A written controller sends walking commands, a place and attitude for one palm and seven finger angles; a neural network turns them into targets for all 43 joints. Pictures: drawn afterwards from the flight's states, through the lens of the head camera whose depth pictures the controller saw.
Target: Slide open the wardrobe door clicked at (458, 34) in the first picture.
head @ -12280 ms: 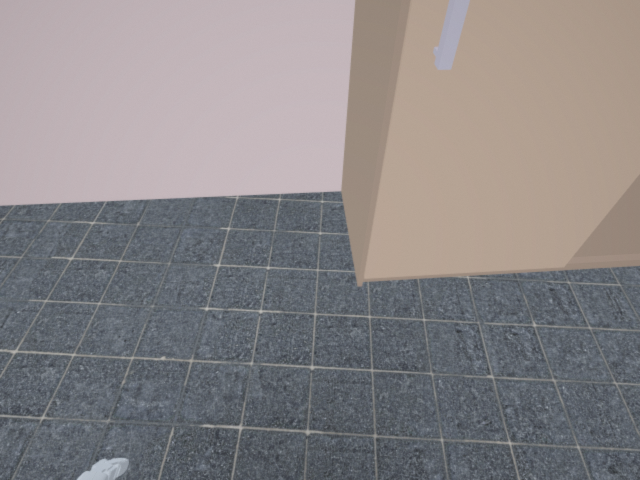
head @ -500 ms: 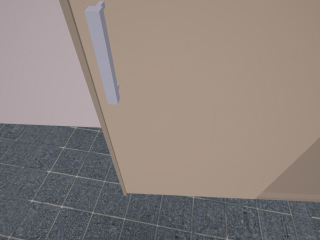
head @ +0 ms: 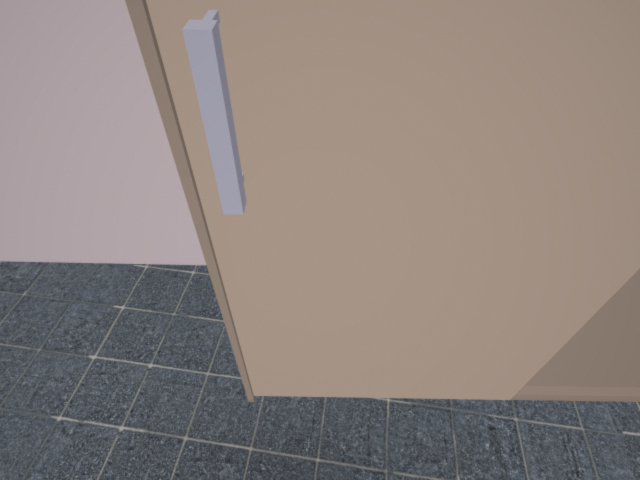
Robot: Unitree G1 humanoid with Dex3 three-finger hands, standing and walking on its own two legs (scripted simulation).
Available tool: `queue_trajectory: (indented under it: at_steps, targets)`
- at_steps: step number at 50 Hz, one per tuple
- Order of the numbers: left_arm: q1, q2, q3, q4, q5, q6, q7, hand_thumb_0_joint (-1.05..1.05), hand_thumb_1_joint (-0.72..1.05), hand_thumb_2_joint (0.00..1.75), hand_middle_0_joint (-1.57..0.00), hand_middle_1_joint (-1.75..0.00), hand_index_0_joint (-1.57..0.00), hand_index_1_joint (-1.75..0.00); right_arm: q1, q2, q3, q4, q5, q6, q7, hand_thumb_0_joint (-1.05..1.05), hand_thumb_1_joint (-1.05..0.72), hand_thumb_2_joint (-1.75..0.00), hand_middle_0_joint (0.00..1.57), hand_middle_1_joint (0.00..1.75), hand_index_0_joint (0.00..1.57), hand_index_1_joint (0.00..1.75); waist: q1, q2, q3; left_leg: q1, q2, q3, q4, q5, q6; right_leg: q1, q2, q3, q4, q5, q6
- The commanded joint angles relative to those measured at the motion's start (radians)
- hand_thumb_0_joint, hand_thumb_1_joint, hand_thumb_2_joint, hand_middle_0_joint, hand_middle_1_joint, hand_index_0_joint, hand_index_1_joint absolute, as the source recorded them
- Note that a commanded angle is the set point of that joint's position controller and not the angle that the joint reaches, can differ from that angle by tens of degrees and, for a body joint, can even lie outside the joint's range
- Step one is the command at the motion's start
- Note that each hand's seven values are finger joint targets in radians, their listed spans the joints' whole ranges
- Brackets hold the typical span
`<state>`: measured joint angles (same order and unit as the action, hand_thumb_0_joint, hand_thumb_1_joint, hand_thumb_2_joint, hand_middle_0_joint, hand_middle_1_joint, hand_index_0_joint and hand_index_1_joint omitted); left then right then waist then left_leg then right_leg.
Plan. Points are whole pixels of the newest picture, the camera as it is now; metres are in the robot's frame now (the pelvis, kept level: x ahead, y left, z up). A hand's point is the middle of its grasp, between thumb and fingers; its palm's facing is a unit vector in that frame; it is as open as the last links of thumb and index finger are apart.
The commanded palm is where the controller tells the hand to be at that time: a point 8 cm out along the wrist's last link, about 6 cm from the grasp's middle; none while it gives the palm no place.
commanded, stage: come to a stop and stand still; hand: left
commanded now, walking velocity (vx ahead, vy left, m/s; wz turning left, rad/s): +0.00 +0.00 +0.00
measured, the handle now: (224, 122) +0.46 +0.15 +0.23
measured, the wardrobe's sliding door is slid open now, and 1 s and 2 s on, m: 0.00 0.00 0.00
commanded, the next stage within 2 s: look again from close up in 0.28 s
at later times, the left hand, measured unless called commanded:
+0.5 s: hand out of the picture -0.03 +0.16 -0.18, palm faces +0.04 -0.99 -0.13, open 7.4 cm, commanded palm none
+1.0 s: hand out of the picture -0.02 +0.16 -0.18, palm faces +0.03 -0.99 -0.15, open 7.4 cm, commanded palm none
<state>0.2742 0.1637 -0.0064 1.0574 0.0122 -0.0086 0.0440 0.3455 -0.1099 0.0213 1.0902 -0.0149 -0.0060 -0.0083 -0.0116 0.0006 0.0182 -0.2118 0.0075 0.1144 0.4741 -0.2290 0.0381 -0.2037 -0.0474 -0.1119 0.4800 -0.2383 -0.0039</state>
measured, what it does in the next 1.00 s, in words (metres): stands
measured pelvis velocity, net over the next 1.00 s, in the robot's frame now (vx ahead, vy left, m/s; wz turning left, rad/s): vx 0.00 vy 0.01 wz -0.01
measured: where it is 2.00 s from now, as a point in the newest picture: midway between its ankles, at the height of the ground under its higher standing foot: outside the picture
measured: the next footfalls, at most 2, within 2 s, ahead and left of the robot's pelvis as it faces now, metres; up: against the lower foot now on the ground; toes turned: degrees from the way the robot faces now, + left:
none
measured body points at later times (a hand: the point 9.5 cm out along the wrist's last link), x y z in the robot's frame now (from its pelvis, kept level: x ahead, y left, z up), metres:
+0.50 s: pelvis +0.00 +0.01 +0.00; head +0.01 +0.02 +0.45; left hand -0.03 +0.21 -0.16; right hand +0.00 -0.20 -0.15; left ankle +0.02 +0.09 -0.74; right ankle +0.01 -0.12 -0.74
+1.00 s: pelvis +0.00 +0.01 +0.00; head +0.01 +0.02 +0.45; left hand -0.02 +0.22 -0.16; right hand -0.02 -0.19 -0.16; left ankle +0.02 +0.09 -0.74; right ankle +0.01 -0.12 -0.74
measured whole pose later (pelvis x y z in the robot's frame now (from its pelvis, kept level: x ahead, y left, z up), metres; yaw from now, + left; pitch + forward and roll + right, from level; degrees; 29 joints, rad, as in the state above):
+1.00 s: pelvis +0.00 +0.01 +0.00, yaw -1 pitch -2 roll +0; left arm 0.33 0.11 0.00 1.10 0.02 -0.01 0.04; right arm 0.32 -0.10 0.01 1.13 -0.01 -0.01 -0.02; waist 0.00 -0.01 0.04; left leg -0.19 -0.01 0.14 0.41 -0.20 0.06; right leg -0.19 -0.06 -0.09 0.43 -0.21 0.02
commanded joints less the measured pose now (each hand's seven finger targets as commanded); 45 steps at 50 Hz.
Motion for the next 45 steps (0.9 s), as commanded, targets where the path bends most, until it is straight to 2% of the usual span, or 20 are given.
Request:
queue_trajectory:
  at_steps: [1, 5, 7, 10, 11, 14, 17, 20, 21, 23, 26, 30, 37, 43, 45]
  targets:
    - [0.079, 0.068, 0.013, -0.026, 0.001, -0.011, -0.002, 0.00, 0.90, 0.90, -0.20, -0.30, -0.20, -0.30, 0.036, -0.108, -0.028, -0.039, -0.001, -0.018, -0.012, 0.00, -0.90, -0.90, 0.20, 0.30, 0.20, 0.30, 0.016, 0.004, 0.071, -0.092, 0.105, -0.145, -0.156, -0.031, -0.004, 0.003, -0.071, 0.100, -0.094, 0.012, -0.034]
    - [0.092, 0.056, 0.013, -0.016, 0.001, -0.010, -0.003, 0.00, 0.90, 0.90, -0.20, -0.30, -0.20, -0.30, 0.028, -0.114, -0.029, -0.033, 0.000, -0.017, -0.012, 0.00, -0.90, -0.90, 0.20, 0.30, 0.20, 0.30, 0.015, 0.021, 0.080, -0.092, 0.107, -0.152, -0.180, -0.081, -0.003, -0.007, -0.069, 0.101, -0.096, 0.006, -0.031]
    - [0.101, 0.055, 0.014, -0.011, 0.003, -0.013, -0.001, 0.00, 0.90, 0.90, -0.20, -0.30, -0.20, -0.30, 0.029, -0.113, -0.030, -0.029, 0.002, -0.021, -0.012, 0.00, -0.90, -0.90, 0.20, 0.30, 0.20, 0.30, 0.015, 0.001, 0.050, -0.067, 0.109, -0.142, -0.168, -0.027, -0.002, 0.011, -0.073, 0.099, -0.094, 0.044, -0.028]
    - [0.109, 0.047, 0.014, 0.001, 0.003, -0.014, -0.002, 0.00, 0.90, 0.90, -0.20, -0.30, -0.20, -0.30, 0.025, -0.111, -0.031, -0.022, 0.002, -0.021, -0.013, 0.00, -0.90, -0.90, 0.20, 0.30, 0.20, 0.30, 0.012, 0.001, 0.055, -0.050, 0.107, -0.138, -0.171, -0.031, -0.004, -0.004, -0.075, 0.103, -0.104, 0.034, -0.027]
    - [0.113, 0.049, 0.012, 0.003, 0.005, -0.016, -0.001, 0.00, 0.90, 0.90, -0.20, -0.30, -0.20, -0.30, 0.027, -0.107, -0.030, -0.021, 0.003, -0.022, -0.014, 0.00, -0.90, -0.90, 0.20, 0.30, 0.20, 0.30, 0.012, -0.008, 0.052, -0.040, 0.109, -0.137, -0.165, 0.007, -0.001, 0.003, -0.075, 0.101, -0.105, 0.059, -0.026]
    - [0.122, 0.042, 0.010, 0.015, 0.003, -0.015, -0.001, 0.00, 0.90, 0.90, -0.20, -0.30, -0.20, -0.30, 0.019, -0.109, -0.028, -0.015, 0.005, -0.021, -0.015, 0.00, -0.90, -0.90, 0.20, 0.30, 0.20, 0.30, 0.011, 0.016, 0.064, -0.041, 0.106, -0.134, -0.174, -0.019, -0.004, -0.006, -0.077, 0.106, -0.112, 0.041, -0.025]
    - [0.130, 0.036, 0.010, 0.023, 0.005, -0.016, -0.001, 0.00, 0.90, 0.90, -0.20, -0.30, -0.20, -0.30, 0.017, -0.107, -0.029, -0.010, 0.006, -0.021, -0.016, 0.00, -0.90, -0.90, 0.20, 0.30, 0.20, 0.30, 0.010, -0.003, 0.067, -0.036, 0.105, -0.131, -0.171, -0.003, -0.004, -0.004, -0.077, 0.104, -0.116, 0.054, -0.023]
    - [0.140, 0.033, 0.010, 0.030, 0.004, -0.015, -0.001, 0.00, 0.90, 0.90, -0.20, -0.30, -0.20, -0.30, 0.014, -0.108, -0.029, -0.006, 0.005, -0.021, -0.016, 0.00, -0.90, -0.90, 0.20, 0.30, 0.20, 0.30, 0.011, 0.018, 0.061, -0.029, 0.106, -0.134, -0.180, -0.022, -0.005, -0.003, -0.077, 0.105, -0.119, 0.045, -0.022]
    - [0.143, 0.033, 0.010, 0.030, 0.006, -0.016, 0.000, 0.00, 0.90, 0.90, -0.20, -0.30, -0.20, -0.30, 0.016, -0.103, -0.029, -0.003, 0.006, -0.021, -0.017, 0.00, -0.90, -0.90, 0.20, 0.30, 0.20, 0.30, 0.014, 0.000, 0.066, -0.029, 0.107, -0.132, -0.175, -0.006, -0.003, 0.003, -0.078, 0.101, -0.123, 0.058, -0.022]
    - [0.144, 0.029, 0.010, 0.035, 0.004, -0.016, 0.000, 0.00, 0.90, 0.90, -0.20, -0.30, -0.20, -0.30, 0.012, -0.104, -0.028, -0.002, 0.006, -0.022, -0.017, 0.00, -0.90, -0.90, 0.20, 0.30, 0.20, 0.30, 0.013, 0.004, 0.063, -0.024, 0.105, -0.128, -0.173, 0.006, -0.004, 0.002, -0.081, 0.105, -0.124, 0.059, -0.022]
    - [0.147, 0.027, 0.010, 0.036, 0.007, -0.015, 0.000, 0.00, 0.90, 0.90, -0.20, -0.30, -0.20, -0.30, 0.017, -0.098, -0.030, 0.001, 0.006, -0.020, -0.017, 0.00, -0.90, -0.90, 0.20, 0.30, 0.20, 0.30, 0.014, -0.006, 0.082, -0.034, 0.106, -0.131, -0.182, -0.016, -0.003, -0.003, -0.079, 0.100, -0.129, 0.050, -0.022]
    - [0.145, 0.023, 0.011, 0.037, 0.005, -0.012, 0.000, 0.00, 0.90, 0.90, -0.20, -0.30, -0.20, -0.30, 0.021, -0.102, -0.029, 0.005, 0.004, -0.018, -0.017, 0.00, -0.90, -0.90, 0.20, 0.30, 0.20, 0.30, 0.013, 0.010, 0.091, -0.048, 0.108, -0.142, -0.200, -0.054, -0.006, -0.004, -0.076, 0.099, -0.124, 0.030, -0.021]
    - [0.146, 0.018, 0.014, 0.033, 0.005, -0.014, 0.001, 0.00, 0.90, 0.90, -0.20, -0.30, -0.20, -0.30, 0.031, -0.091, -0.030, 0.011, 0.004, -0.022, -0.018, 0.00, -0.90, -0.90, 0.20, 0.30, 0.20, 0.30, 0.017, -0.008, 0.071, -0.037, 0.105, -0.134, -0.189, -0.001, -0.003, 0.016, -0.080, 0.097, -0.122, 0.064, -0.021]
    - [0.143, 0.017, 0.014, 0.028, 0.005, -0.012, 0.001, 0.00, 0.90, 0.90, -0.20, -0.30, -0.20, -0.30, 0.036, -0.087, -0.031, 0.016, 0.003, -0.018, -0.017, 0.00, -0.90, -0.90, 0.20, 0.30, 0.20, 0.30, 0.017, 0.000, 0.096, -0.051, 0.105, -0.139, -0.201, -0.050, -0.005, -0.007, -0.074, 0.101, -0.121, 0.037, -0.022]
    - [0.144, 0.015, 0.017, 0.027, 0.005, -0.012, 0.001, 0.00, 0.90, 0.90, -0.20, -0.30, -0.20, -0.30, 0.041, -0.085, -0.032, 0.016, 0.003, -0.019, -0.017, 0.00, -0.90, -0.90, 0.20, 0.30, 0.20, 0.30, 0.016, 0.000, 0.085, -0.050, 0.107, -0.141, -0.203, -0.055, -0.004, 0.000, -0.073, 0.101, -0.120, 0.038, -0.023]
